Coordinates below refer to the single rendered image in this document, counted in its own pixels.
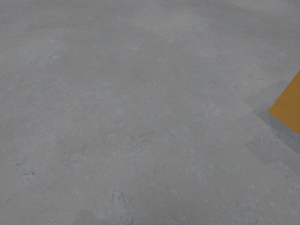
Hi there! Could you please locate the pedestal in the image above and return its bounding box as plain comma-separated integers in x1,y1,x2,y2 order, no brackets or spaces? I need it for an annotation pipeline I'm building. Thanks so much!
268,70,300,135

